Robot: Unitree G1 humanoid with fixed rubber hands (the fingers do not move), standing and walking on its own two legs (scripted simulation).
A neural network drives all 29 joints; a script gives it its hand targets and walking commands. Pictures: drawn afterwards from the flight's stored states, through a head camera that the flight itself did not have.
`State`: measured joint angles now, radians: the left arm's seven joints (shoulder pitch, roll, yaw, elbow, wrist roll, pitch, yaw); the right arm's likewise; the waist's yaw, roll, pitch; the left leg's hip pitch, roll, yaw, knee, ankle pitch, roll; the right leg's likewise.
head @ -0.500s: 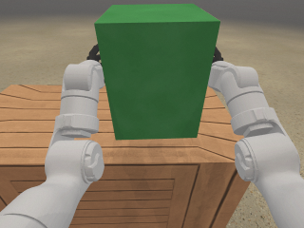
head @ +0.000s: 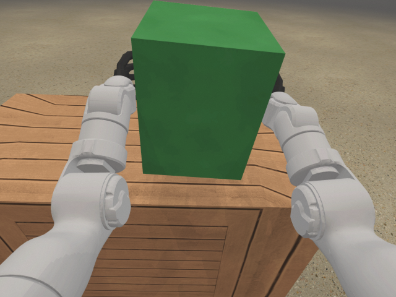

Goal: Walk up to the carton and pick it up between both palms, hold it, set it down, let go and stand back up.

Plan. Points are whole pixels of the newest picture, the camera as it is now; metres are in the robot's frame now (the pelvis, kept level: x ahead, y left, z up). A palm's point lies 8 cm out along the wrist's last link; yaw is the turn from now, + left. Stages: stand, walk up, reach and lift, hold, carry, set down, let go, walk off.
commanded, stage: set down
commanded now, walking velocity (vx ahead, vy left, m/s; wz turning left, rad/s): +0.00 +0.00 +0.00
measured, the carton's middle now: (199, 94) +0.41 +0.01 +0.27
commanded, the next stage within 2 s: none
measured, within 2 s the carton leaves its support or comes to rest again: neither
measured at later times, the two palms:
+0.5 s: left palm (131, 104) +0.43 +0.15 +0.23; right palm (266, 123) +0.40 -0.14 +0.20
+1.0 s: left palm (141, 108) +0.45 +0.13 +0.21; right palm (270, 131) +0.41 -0.15 +0.18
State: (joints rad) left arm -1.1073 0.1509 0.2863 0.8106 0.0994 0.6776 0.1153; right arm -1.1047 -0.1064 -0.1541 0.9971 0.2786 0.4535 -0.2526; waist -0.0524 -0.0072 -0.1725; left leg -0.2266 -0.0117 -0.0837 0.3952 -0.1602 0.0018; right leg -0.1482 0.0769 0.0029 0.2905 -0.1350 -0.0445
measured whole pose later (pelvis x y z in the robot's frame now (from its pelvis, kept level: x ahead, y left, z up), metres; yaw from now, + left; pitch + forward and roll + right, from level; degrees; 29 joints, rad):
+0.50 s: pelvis +0.01 +0.02 +0.00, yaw -1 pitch -1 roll -2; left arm -0.96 0.10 0.19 0.60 0.10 0.67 0.13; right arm -0.88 -0.09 -0.12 0.74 0.32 0.42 -0.26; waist -0.07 -0.01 -0.09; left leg -0.22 -0.02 -0.07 0.45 -0.21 0.03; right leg -0.13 0.07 0.02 0.30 -0.16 -0.02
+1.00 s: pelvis +0.02 +0.02 +0.00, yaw -1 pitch +1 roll -2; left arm -0.97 0.10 0.17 0.77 0.08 0.53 0.15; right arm -0.87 -0.07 -0.17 0.86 0.21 0.31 -0.21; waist -0.08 0.00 -0.12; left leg -0.23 -0.02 -0.06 0.43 -0.21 0.03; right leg -0.13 0.07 0.03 0.27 -0.15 -0.02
